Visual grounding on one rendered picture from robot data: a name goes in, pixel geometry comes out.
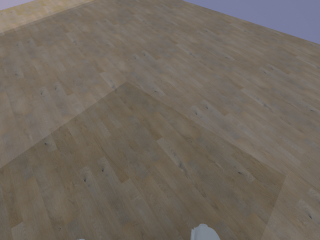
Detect right robot thigh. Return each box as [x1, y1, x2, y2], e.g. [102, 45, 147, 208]
[190, 226, 221, 240]

